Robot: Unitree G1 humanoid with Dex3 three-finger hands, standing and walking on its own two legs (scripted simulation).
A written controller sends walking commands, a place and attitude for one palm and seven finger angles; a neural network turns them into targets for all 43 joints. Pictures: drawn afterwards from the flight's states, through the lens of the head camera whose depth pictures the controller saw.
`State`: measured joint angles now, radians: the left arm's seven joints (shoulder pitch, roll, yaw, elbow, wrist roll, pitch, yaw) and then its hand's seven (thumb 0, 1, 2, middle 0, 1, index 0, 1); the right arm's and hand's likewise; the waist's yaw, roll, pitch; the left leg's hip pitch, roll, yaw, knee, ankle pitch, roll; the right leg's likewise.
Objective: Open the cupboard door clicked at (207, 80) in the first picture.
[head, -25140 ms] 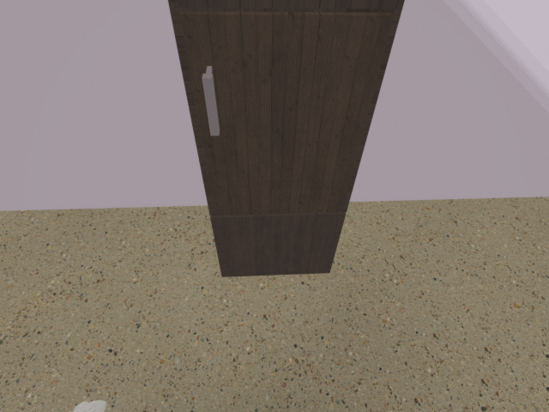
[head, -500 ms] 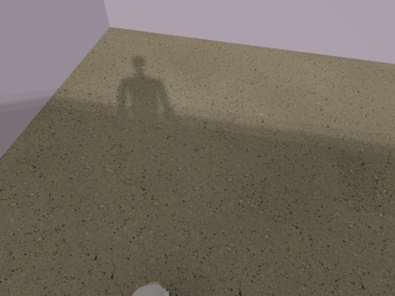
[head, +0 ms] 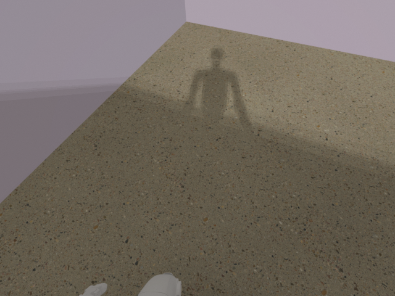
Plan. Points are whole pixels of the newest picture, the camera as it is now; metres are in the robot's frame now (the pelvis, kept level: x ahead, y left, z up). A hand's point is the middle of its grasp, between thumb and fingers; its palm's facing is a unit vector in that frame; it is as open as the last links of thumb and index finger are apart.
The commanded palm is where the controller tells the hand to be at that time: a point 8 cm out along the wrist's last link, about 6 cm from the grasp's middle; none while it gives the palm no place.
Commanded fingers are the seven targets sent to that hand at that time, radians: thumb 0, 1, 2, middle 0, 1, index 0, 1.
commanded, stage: turn to face it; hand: left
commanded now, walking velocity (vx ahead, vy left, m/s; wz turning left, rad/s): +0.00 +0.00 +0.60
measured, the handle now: out of the picture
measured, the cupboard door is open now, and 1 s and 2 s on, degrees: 38 38 38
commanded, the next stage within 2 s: none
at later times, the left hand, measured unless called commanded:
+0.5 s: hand out of the picture +0.05 +0.21 -0.16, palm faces +0.34 -0.89 -0.31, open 7.4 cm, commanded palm none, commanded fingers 0.00 0.90 0.90 -0.20 -0.30 -0.20 -0.30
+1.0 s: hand out of the picture -0.03 +0.19 -0.17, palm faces +0.63 -0.74 -0.25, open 7.4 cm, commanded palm none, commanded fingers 0.00 0.90 0.90 -0.20 -0.30 -0.20 -0.30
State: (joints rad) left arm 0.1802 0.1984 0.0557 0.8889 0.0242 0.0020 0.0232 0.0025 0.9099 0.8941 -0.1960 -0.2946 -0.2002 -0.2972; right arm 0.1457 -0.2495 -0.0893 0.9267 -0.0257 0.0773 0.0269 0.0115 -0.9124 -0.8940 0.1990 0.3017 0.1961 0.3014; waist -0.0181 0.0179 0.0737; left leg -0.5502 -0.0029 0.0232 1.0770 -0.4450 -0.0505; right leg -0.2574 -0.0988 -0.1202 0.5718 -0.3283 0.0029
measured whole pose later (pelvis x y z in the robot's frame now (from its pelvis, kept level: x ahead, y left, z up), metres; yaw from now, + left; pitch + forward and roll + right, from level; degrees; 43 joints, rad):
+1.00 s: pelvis +0.04 -0.03 +0.00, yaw +38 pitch +1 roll +0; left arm 0.16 0.25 0.08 0.92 0.01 0.06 0.01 0.01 0.91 0.89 -0.20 -0.29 -0.20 -0.30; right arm 0.15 -0.21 -0.05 0.91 -0.03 0.03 0.01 0.01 -0.91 -0.89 0.20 0.30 0.20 0.30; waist 0.00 -0.03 0.10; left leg -0.30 0.00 0.01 0.55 -0.27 0.01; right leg -0.48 -0.10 -0.05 1.07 -0.45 0.08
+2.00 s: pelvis +0.10 -0.05 +0.00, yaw +74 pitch +1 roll +1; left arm 0.15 0.20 0.05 0.86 0.02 0.00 0.02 0.00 0.91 0.89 -0.20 -0.29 -0.20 -0.30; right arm 0.17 -0.25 -0.09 0.94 -0.02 0.08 0.02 0.01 -0.91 -0.89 0.20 0.30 0.20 0.30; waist -0.03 0.04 0.10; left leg -0.48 -0.04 -0.05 1.04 -0.48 -0.04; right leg -0.27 -0.07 -0.10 0.59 -0.34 -0.01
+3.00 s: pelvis +0.12 -0.01 +0.00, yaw +103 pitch +0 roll +2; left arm 0.26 0.19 0.06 0.99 0.02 -0.01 0.02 0.00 0.92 0.89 -0.20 -0.30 -0.20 -0.30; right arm 0.14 -0.20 -0.05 1.01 -0.02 0.06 0.02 0.01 -0.91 -0.89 0.20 0.30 0.19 0.30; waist 0.02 -0.04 0.08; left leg -0.32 0.00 0.06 0.72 -0.45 -0.04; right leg -0.19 -0.10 -0.17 0.51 -0.31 0.00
